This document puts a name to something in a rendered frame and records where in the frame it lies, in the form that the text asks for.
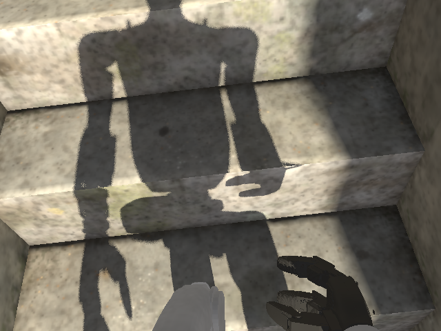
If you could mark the right robot hand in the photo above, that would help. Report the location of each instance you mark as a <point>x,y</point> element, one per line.
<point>343,307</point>

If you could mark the robot left thigh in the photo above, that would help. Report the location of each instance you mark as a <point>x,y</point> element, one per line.
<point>193,308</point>

